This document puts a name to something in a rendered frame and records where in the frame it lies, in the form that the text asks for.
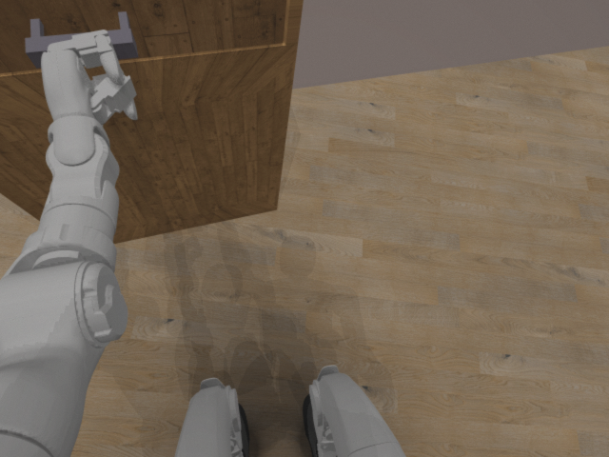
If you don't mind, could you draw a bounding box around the left robot shin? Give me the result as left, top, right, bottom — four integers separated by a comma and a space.
189, 378, 244, 457

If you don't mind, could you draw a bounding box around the left robot hand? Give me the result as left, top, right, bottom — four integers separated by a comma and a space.
41, 30, 138, 126

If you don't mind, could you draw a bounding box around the robot left upper arm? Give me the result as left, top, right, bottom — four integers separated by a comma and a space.
0, 260, 128, 457

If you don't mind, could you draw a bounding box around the drawer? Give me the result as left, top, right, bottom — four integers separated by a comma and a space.
0, 0, 286, 73

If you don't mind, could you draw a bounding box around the robot left forearm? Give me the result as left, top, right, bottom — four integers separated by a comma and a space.
1, 115, 120, 279

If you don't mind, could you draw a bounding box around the handle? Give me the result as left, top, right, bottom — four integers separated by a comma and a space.
25, 11, 138, 69

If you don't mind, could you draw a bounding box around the cabinet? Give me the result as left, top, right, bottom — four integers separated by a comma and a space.
0, 0, 304, 244

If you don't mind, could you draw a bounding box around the robot right thigh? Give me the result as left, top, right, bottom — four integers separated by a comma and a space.
309, 372, 406, 457

